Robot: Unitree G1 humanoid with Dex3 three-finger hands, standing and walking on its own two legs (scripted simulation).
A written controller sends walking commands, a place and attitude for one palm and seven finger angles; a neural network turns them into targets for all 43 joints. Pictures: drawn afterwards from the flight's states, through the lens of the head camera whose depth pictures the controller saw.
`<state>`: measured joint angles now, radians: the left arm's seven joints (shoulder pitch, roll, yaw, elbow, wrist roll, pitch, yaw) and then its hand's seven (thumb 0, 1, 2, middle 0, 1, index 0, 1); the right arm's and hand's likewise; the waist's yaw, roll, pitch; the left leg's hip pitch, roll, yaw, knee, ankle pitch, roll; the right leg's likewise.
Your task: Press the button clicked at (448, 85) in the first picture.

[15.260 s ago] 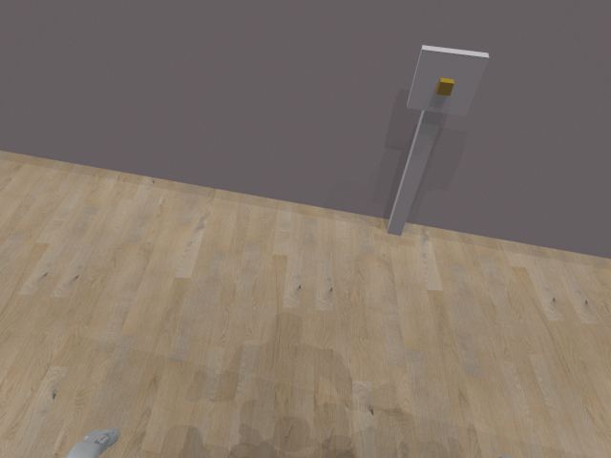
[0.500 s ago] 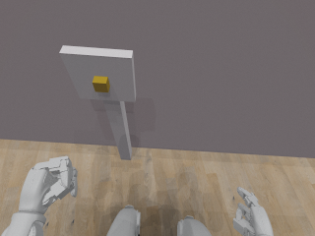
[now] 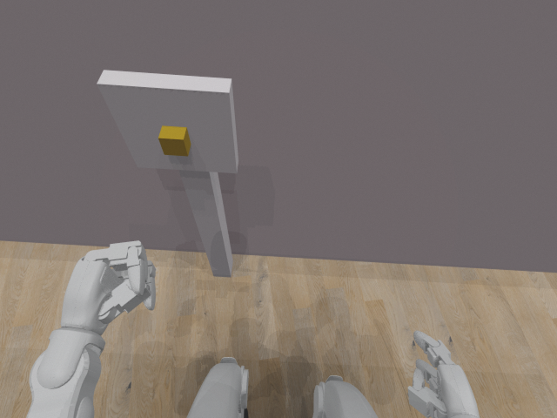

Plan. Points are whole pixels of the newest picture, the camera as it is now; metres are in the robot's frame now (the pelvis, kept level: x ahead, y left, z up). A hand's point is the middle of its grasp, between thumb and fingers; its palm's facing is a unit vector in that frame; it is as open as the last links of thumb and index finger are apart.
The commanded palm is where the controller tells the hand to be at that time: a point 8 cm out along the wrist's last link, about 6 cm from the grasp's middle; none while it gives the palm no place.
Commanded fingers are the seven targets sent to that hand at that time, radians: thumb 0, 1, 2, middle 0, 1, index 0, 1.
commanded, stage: aim a knuckle at the button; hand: left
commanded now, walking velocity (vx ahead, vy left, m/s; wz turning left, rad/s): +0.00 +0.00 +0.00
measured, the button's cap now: (175, 139) +0.51 +0.20 +0.06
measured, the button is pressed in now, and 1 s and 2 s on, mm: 0 0 0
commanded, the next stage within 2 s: press the button with the knuckle in 1.58 s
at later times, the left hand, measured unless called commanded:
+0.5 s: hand (171, 238) +0.35 +0.18 +0.03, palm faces -0.01 -1.00 -0.04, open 3.1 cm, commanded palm +0.34 +0.23 +0.03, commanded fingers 0.00 0.90 0.90 -1.30 -1.50 -1.30 -1.50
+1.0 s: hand (189, 191) +0.43 +0.17 +0.02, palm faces +0.00 -1.00 -0.04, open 3.1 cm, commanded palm +0.40 +0.22 +0.02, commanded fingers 0.00 0.90 0.90 -1.30 -1.50 -1.30 -1.50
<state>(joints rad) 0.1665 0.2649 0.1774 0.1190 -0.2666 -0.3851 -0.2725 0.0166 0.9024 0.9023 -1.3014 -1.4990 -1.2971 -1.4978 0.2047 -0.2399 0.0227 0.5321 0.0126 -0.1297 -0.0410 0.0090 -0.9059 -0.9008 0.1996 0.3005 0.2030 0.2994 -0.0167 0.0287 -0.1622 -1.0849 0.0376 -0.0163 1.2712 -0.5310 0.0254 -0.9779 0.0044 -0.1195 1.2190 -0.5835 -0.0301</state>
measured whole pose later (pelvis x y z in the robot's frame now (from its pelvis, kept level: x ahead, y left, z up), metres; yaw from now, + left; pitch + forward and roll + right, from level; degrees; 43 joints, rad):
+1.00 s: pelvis +0.00 +0.00 -0.01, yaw -2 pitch +25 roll -3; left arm -0.52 0.33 0.29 0.81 -0.16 -0.48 -0.19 0.02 0.90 0.90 -1.30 -1.50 -1.30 -1.50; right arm 0.28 -0.26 0.00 0.63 0.00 0.01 0.00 0.01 -0.91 -0.90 0.20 0.30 0.20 0.30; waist -0.09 0.03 -0.16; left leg -1.19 0.05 0.02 1.29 -0.53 0.02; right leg -1.11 0.02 -0.08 1.26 -0.58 -0.03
